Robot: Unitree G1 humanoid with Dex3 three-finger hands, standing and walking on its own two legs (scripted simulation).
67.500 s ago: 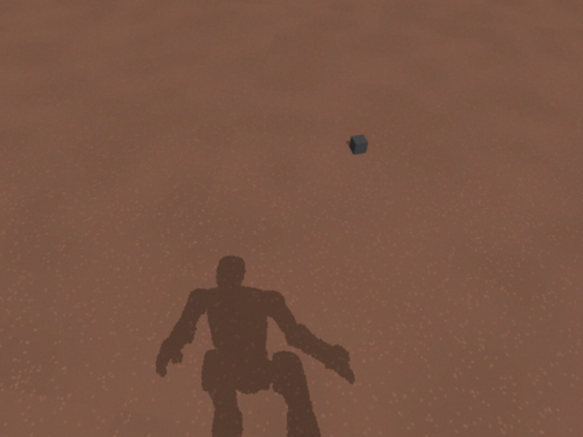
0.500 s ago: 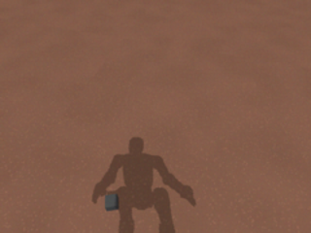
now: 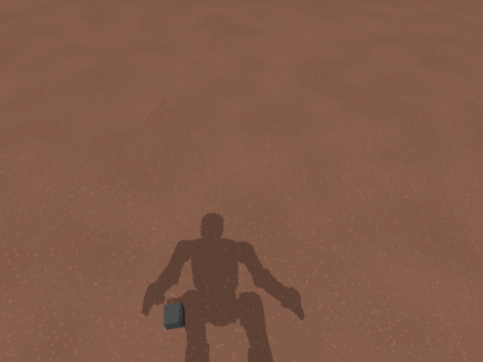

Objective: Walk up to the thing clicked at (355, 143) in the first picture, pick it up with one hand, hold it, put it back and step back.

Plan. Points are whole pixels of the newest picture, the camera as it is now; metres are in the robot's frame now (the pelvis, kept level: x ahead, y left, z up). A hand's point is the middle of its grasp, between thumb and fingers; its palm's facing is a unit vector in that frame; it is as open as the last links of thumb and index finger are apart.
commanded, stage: stand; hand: left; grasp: from above
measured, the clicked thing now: (174, 316) +0.41 +0.26 -0.75
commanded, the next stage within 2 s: step back in 0.24 s
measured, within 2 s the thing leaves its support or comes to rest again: neither
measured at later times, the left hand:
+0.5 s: hand out of the picture +0.06 +0.28 -0.17, palm faces -0.04 -0.92 -0.38, open 7.4 cm
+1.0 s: hand out of the picture +0.00 +0.28 -0.18, palm faces -0.12 -0.91 -0.39, open 7.4 cm
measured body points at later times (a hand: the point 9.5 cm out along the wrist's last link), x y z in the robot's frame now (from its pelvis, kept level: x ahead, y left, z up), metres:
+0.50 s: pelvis -0.04 +0.01 -0.02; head +0.02 +0.01 +0.43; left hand +0.07 +0.32 -0.14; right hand +0.05 -0.31 -0.14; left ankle -0.03 +0.12 -0.73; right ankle -0.02 -0.13 -0.75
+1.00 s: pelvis -0.13 +0.03 -0.03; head -0.06 +0.03 +0.41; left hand +0.00 +0.33 -0.15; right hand -0.05 -0.29 -0.15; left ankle -0.07 +0.13 -0.75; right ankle -0.15 -0.10 -0.74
